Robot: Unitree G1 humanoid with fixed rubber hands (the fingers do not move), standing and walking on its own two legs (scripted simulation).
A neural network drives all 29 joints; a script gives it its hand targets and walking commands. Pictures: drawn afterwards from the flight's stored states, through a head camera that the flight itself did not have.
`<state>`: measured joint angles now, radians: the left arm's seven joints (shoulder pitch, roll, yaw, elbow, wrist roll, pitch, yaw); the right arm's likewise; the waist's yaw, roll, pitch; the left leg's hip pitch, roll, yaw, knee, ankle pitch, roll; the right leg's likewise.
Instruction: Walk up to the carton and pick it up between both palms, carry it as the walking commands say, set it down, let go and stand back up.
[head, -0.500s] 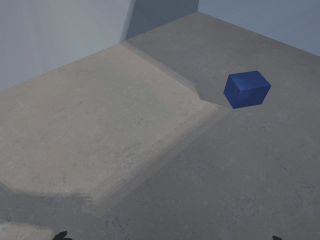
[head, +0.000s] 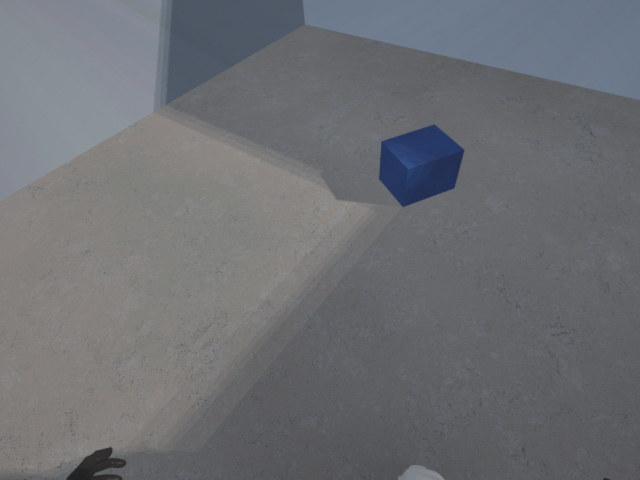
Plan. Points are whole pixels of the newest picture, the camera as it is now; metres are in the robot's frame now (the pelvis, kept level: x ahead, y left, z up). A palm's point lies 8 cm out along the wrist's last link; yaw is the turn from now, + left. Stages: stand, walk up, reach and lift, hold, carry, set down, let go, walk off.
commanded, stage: walk up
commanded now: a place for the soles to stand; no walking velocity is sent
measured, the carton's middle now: (418, 165) +1.48 -0.36 -0.66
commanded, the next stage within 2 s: none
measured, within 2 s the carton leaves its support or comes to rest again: neither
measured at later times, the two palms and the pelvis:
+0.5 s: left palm (165, 333) +0.35 +0.28 -0.09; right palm (609, 378) +0.26 -0.36 -0.06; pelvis +0.20 -0.02 -0.03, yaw -10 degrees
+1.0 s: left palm (211, 227) +0.58 +0.25 -0.08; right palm (563, 253) +0.49 -0.39 -0.08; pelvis +0.43 -0.06 -0.03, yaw -15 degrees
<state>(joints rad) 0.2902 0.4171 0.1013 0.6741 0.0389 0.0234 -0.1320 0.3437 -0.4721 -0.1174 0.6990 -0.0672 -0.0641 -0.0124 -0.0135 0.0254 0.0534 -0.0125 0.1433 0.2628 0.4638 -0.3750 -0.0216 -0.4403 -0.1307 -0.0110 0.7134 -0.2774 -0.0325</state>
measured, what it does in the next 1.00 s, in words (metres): walks ahead, turning right: right foot, then left foot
